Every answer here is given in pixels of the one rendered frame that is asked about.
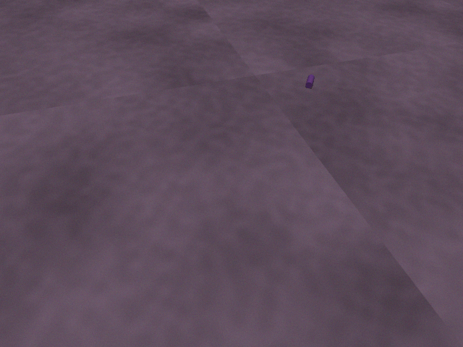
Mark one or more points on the can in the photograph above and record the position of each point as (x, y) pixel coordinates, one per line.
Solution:
(310, 80)

